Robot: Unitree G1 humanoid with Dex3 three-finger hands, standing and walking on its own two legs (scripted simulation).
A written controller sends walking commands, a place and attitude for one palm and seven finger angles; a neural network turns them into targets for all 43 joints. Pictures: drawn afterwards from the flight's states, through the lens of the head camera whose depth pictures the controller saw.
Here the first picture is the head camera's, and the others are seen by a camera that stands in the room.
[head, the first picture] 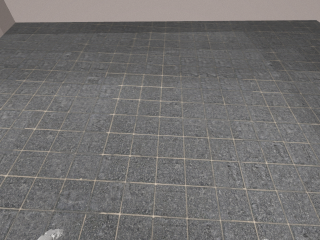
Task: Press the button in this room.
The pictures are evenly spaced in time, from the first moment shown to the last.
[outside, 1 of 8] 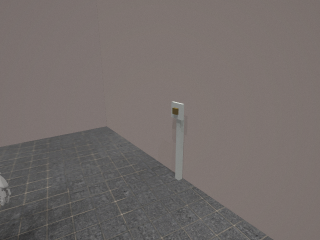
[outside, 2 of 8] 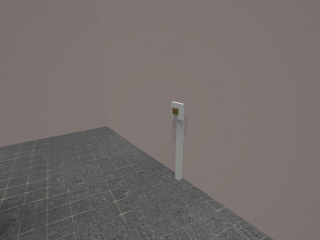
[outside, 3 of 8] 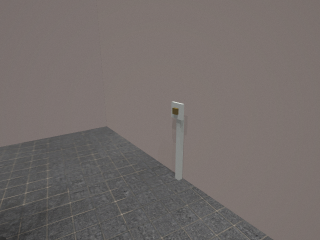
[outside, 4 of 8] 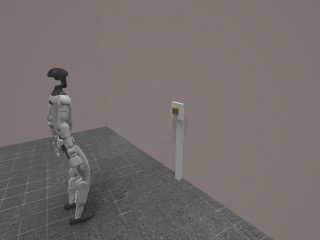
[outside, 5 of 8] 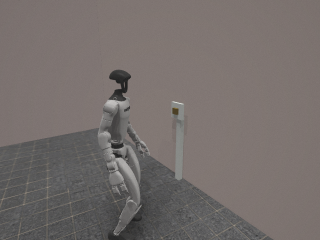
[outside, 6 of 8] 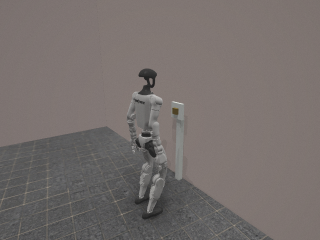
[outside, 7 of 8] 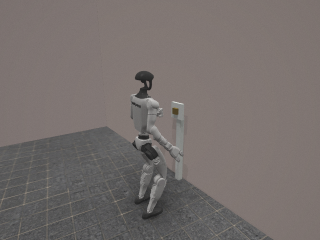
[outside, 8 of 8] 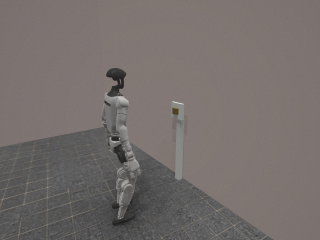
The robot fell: no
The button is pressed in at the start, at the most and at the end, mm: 0 14 0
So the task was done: yes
